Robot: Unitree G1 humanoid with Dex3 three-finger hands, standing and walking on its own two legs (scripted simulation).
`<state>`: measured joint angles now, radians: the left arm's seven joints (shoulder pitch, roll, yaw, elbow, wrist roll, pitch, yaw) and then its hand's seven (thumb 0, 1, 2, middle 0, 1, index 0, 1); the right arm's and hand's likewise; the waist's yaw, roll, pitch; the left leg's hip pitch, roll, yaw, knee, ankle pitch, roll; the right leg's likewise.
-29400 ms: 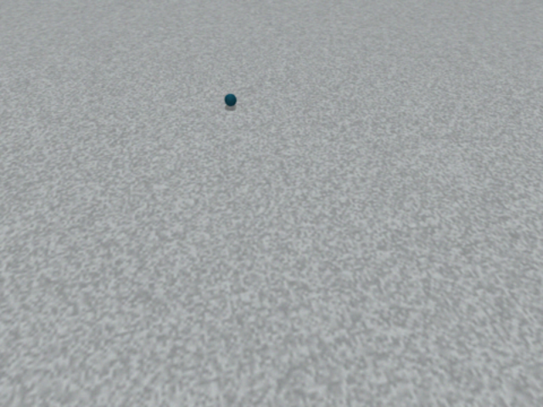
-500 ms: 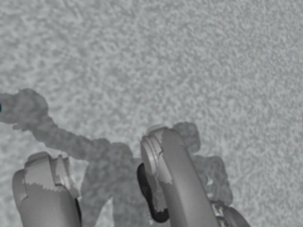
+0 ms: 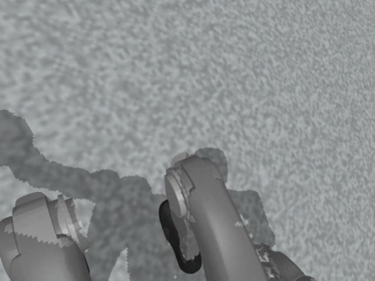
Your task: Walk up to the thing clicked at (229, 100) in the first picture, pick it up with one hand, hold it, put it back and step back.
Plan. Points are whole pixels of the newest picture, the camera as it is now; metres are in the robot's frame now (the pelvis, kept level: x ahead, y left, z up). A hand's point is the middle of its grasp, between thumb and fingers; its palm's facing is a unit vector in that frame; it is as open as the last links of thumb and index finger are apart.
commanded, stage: rest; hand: left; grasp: from above
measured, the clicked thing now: out of the picture +0.44 +0.33 -0.25
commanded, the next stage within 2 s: open in 0.72 s
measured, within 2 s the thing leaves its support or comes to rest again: rests again in 0.58 s
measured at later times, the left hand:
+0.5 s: hand out of the picture +0.43 +0.33 -0.23, palm faces -0.43 -0.16 -0.89, open 9.9 cm
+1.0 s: hand out of the picture +0.43 +0.33 -0.23, palm faces -0.44 -0.15 -0.89, open 9.9 cm
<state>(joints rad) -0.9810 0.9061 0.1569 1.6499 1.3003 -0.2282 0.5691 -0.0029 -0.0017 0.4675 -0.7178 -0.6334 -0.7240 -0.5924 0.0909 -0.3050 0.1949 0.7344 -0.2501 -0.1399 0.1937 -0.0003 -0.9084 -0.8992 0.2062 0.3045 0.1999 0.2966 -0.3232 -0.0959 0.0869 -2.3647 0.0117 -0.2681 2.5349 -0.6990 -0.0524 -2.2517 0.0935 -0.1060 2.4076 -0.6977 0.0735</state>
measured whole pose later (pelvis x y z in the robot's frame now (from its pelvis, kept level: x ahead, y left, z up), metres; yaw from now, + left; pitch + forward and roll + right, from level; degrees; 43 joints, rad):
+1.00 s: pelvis -0.01 +0.00 +0.00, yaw -2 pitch +26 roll -14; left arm -1.01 0.99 0.14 1.74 1.29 -0.24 0.61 0.00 0.02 0.49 -0.70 -0.61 -0.70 -0.58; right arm 0.08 -0.33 0.27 0.70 -0.28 -0.22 0.24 0.00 -0.91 -0.90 0.21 0.30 0.20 0.30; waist -0.35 -0.13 0.14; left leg -2.34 0.02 -0.30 2.56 -0.70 -0.04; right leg -2.22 0.11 -0.13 2.40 -0.68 0.08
